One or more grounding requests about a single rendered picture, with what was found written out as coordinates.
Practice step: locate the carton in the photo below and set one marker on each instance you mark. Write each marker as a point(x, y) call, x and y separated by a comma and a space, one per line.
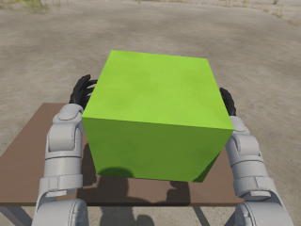
point(155, 116)

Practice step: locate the right robot hand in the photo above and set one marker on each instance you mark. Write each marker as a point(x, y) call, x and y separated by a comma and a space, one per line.
point(228, 102)

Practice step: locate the robot left forearm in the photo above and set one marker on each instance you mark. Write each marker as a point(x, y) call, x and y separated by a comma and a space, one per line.
point(63, 153)

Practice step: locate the table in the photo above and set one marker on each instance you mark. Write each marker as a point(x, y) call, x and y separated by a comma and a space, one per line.
point(22, 166)

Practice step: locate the left robot hand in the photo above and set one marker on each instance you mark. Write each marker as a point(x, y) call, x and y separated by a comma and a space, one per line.
point(80, 91)

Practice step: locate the robot left upper arm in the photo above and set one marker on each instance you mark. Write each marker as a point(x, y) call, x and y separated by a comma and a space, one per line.
point(70, 212)

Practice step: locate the robot right upper arm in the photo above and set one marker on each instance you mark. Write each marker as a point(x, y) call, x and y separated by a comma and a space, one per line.
point(261, 214)

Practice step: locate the robot right forearm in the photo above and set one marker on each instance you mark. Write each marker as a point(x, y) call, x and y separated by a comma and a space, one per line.
point(251, 180)

